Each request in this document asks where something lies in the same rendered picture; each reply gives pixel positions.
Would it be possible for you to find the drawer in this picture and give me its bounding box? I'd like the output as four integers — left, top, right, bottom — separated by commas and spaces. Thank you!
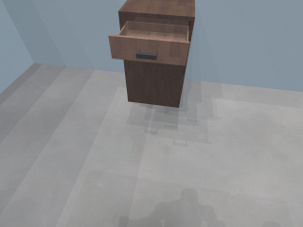
108, 21, 190, 66

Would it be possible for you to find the cabinet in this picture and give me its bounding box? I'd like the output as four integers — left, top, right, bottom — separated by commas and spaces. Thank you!
118, 0, 195, 108

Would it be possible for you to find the handle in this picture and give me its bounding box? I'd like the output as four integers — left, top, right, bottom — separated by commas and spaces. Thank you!
135, 49, 157, 61

